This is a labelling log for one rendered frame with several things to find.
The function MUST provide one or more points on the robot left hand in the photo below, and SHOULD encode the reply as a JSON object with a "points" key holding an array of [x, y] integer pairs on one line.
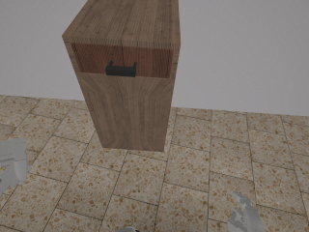
{"points": [[13, 156]]}

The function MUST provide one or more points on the cabinet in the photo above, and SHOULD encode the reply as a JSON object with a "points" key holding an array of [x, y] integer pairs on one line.
{"points": [[129, 113]]}

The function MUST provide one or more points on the drawer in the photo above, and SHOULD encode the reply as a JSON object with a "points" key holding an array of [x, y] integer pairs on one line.
{"points": [[150, 62]]}

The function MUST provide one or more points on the robot right hand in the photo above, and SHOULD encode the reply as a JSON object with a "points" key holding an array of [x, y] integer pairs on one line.
{"points": [[249, 218]]}

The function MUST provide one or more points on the handle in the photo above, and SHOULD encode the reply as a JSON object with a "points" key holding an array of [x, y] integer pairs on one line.
{"points": [[120, 70]]}

